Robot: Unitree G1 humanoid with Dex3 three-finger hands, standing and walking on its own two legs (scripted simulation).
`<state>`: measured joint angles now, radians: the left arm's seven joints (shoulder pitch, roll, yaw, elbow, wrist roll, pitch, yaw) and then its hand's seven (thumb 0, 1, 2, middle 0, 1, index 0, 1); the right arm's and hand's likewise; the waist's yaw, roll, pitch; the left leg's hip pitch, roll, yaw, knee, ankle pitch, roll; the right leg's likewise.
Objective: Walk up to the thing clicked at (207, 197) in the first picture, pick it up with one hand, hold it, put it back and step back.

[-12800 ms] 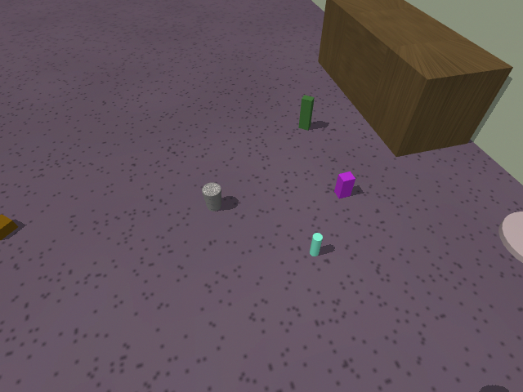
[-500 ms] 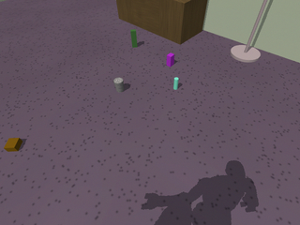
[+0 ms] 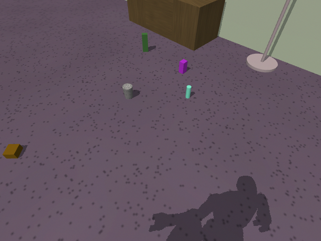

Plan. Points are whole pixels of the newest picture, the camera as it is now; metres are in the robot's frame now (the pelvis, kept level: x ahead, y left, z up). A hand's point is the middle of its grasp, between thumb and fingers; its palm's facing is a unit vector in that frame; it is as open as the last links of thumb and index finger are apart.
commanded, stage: stand
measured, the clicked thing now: (128, 91) +1.48 +0.31 -0.72
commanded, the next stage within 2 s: none
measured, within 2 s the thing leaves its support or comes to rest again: neither
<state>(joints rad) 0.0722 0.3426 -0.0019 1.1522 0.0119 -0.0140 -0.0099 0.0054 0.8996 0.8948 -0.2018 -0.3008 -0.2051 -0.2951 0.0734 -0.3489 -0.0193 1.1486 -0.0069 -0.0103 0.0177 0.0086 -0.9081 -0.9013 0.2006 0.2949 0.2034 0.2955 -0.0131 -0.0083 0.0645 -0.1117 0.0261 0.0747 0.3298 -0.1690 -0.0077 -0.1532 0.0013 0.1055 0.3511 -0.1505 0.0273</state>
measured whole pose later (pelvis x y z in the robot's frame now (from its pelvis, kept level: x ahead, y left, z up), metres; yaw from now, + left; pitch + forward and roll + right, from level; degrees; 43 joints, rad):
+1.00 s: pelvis +0.01 +0.01 +0.00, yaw +1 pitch -2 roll +0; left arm 0.10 0.35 -0.01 1.13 0.01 -0.01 -0.01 0.00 0.90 0.89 -0.20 -0.30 -0.20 -0.29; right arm 0.09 -0.35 -0.01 1.14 0.00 -0.01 0.02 0.01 -0.91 -0.90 0.20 0.29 0.20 0.30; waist -0.01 -0.01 0.06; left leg -0.10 0.01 0.05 0.32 -0.18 0.00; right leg -0.13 -0.02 0.08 0.34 -0.17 0.03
